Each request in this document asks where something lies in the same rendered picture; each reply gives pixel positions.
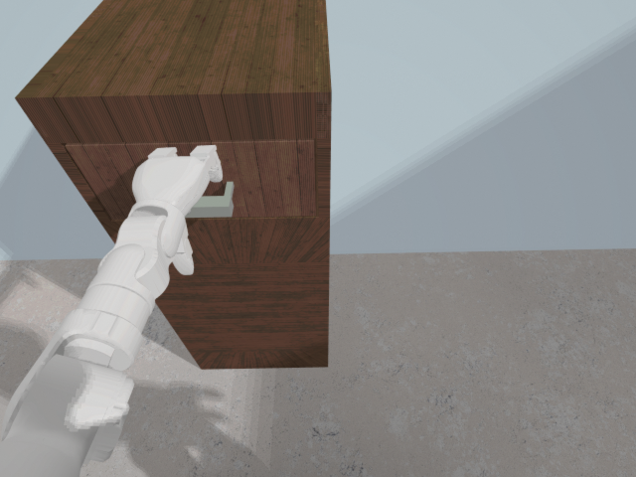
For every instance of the handle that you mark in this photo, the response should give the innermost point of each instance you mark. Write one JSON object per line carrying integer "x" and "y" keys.
{"x": 214, "y": 206}

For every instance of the drawer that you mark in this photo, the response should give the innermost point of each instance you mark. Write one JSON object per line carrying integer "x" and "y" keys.
{"x": 272, "y": 177}

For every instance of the cabinet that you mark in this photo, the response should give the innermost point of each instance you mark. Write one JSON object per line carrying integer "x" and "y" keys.
{"x": 193, "y": 70}

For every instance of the robot left hand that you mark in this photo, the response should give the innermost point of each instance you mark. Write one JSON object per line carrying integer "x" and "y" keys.
{"x": 180, "y": 181}

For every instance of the left robot forearm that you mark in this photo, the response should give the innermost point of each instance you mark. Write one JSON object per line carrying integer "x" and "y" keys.
{"x": 106, "y": 327}

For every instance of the left robot upper arm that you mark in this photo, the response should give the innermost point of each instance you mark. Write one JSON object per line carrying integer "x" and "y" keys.
{"x": 73, "y": 413}

